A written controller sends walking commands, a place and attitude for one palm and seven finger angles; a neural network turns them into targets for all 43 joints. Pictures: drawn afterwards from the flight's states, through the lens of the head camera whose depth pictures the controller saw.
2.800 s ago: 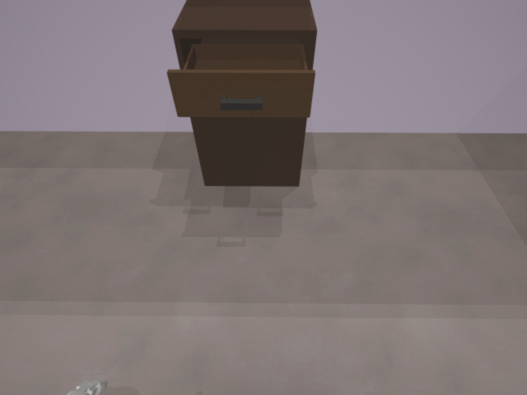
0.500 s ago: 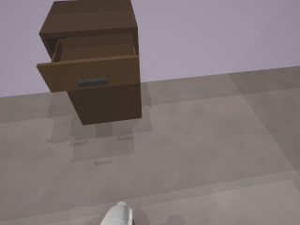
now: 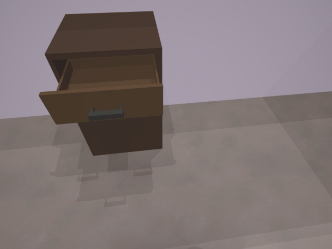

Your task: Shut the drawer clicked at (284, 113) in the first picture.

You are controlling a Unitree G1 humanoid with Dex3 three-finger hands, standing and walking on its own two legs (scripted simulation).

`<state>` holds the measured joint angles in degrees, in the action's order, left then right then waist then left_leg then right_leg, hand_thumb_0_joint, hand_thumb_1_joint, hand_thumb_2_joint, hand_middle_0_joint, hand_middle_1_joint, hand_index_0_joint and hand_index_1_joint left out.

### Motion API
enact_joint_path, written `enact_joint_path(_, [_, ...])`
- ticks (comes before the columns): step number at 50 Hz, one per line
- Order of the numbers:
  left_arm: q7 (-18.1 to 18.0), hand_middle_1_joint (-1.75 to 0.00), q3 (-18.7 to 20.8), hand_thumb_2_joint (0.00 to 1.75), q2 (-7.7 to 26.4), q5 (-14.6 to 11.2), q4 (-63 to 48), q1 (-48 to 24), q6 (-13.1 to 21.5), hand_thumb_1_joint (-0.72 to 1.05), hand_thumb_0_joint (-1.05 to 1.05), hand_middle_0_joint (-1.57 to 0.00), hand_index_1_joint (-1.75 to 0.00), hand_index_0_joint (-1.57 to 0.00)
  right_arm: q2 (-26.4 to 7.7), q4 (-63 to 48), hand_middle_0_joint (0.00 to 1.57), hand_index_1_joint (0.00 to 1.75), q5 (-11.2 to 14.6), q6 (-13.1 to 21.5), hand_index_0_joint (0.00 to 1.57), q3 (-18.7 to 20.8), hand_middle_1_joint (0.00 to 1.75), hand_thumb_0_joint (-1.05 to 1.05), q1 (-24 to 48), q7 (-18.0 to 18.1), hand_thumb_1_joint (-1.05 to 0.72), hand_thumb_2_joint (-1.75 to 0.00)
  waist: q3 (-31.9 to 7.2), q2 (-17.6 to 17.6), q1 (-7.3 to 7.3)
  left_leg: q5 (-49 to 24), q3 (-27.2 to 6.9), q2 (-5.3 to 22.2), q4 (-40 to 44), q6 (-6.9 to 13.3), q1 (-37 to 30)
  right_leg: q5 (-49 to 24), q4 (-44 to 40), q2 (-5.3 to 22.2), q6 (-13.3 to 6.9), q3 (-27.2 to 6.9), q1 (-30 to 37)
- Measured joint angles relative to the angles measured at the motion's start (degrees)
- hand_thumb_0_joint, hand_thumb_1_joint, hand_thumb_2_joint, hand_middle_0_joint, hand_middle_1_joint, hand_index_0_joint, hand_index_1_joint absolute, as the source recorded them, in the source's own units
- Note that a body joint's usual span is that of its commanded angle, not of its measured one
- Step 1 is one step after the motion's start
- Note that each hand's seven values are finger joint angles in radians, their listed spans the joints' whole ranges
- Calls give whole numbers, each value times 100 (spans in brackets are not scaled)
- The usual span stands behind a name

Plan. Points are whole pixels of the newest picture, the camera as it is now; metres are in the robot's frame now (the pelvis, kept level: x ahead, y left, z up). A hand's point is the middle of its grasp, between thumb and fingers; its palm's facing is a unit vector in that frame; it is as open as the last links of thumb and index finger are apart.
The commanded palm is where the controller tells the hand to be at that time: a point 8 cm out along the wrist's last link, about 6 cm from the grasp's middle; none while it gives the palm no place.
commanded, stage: turn to face it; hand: left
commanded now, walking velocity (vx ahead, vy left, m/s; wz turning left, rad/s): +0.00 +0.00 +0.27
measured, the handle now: (106, 111) +0.61 +0.25 -0.08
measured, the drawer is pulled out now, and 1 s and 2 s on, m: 0.24 0.24 0.24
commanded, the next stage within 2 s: take the last steps up to it in 0.12 s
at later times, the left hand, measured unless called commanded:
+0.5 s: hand out of the picture -0.01 +0.21 -0.18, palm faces +0.17 -0.97 -0.18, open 7.3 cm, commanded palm none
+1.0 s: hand out of the picture +0.16 +0.16 -0.16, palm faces +0.20 -0.96 -0.20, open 7.2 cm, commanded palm none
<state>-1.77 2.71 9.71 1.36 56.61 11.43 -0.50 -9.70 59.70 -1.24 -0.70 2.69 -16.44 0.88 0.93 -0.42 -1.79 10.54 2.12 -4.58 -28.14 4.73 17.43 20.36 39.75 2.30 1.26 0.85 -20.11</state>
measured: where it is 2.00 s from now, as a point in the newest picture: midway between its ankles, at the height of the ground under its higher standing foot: (164, 245)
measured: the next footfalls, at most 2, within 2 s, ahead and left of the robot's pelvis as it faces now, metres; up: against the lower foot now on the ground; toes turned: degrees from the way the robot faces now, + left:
right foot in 0.04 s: +0.06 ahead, -0.12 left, +0.00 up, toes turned -1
left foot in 0.38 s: +0.03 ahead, +0.13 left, +0.00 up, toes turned +11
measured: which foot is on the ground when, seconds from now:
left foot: down 0.00-0.06, up 0.08-0.36, down 0.38-0.80, up 0.82-1.00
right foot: up 0.00-0.02, down 0.04-0.38, up 0.40-0.78, down 0.80-1.00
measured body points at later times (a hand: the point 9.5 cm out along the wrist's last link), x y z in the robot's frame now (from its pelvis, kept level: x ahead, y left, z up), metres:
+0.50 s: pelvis +0.03 +0.02 +0.01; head +0.03 +0.05 +0.45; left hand -0.02 +0.26 -0.16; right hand +0.11 -0.21 -0.13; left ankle -0.01 +0.12 -0.73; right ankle +0.03 -0.10 -0.68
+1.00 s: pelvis +0.16 -0.01 +0.01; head +0.17 -0.02 +0.46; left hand +0.15 +0.21 -0.14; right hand +0.19 -0.24 -0.15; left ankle +0.13 +0.11 -0.67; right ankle +0.19 -0.09 -0.73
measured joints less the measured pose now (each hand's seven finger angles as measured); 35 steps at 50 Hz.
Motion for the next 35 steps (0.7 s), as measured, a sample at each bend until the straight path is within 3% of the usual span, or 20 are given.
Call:
enact_joint_path(2, [-12,-30,-26,90,-11,-15,-16,-13,38,93,0,-20,-30,-20,18,7,20,30,31,-16,20,-6,30,1,-45,-8,-92,-90,-12,38,-3,102,-72,-14,-165,-66,63,-378,-703,-59,-37,23,383])
enact_joint_path(4, [-17,-30,-67,90,-85,-15,5,-25,75,92,0,-20,-30,-20,-3,36,20,30,66,-50,20,-7,30,1,-17,-22,-92,-90,29,204,-7,374,-186,81,-396,-193,114,-467,-824,-155,-152,149,497])
enact_joint_path(7, [1,-30,-106,90,-113,-19,-22,20,88,92,0,-20,-30,-20,26,25,20,30,58,-147,20,2,30,1,50,-42,-91,-90,54,167,-4,1286,-135,165,-1480,-415,388,-458,-992,-91,-243,300,654])
enact_joint_path(11, [-5,-30,-66,90,-94,-2,-53,41,72,93,0,-20,-30,-20,-3,-34,20,30,71,-181,20,39,30,1,216,-52,-91,-90,175,111,55,1583,-62,388,-2377,-583,525,-530,-1210,18,-230,478,834])
enact_joint_path(15, [27,-30,-44,90,-8,22,-24,136,95,92,0,-20,-30,-20,-68,-86,20,30,63,-160,20,27,30,1,422,-48,-91,-90,262,18,194,1586,9,530,-1684,-620,172,-500,-1205,157,-137,592,875])
enact_joint_path(18, [76,-30,-24,90,80,3,98,352,86,92,0,-20,-30,-20,-117,-138,20,30,35,-27,20,-10,30,1,470,-61,-91,-90,202,-36,269,1151,118,582,-528,-553,-383,-331,-965,229,-20,657,829])
enact_joint_path(20, [115,-30,6,90,168,-14,231,497,20,92,0,-20,-30,-20,-99,-145,20,30,-5,91,20,-27,30,1,476,-52,-91,-90,161,-139,303,741,154,533,-341,-382,-484,141,-437,287,-4,596,650])
enact_joint_path(22, [135,-30,27,90,239,25,390,626,-81,92,0,-20,-30,-20,-38,-166,20,30,-33,171,20,-60,30,1,420,-39,-91,-90,118,-217,318,807,231,519,-362,-298,-585,715,542,208,-63,414,288])
enact_joint_path(26, [248,-30,48,90,301,35,570,686,-95,92,0,-20,-30,-20,90,-122,20,30,-14,294,20,-118,30,1,133,24,-91,-90,97,-262,264,636,244,469,268,-291,-1025,220,1689,191,-85,312,-393])
enact_joint_path(31, [309,-30,11,90,205,22,542,577,-39,91,0,-20,-30,-20,185,143,20,30,13,328,20,-144,30,1,-231,32,-91,-90,132,-198,251,466,231,404,869,-297,-1441,-325,1213,315,-11,286,-707])
enact_joint_path(35, [325,-30,0,90,85,10,516,378,-19,91,0,-20,-30,-20,233,343,20,30,-13,312,20,-110,30,1,-467,21,-91,-90,196,-120,141,605,220,410,923,-380,-1632,-405,395,335,-27,337,-598])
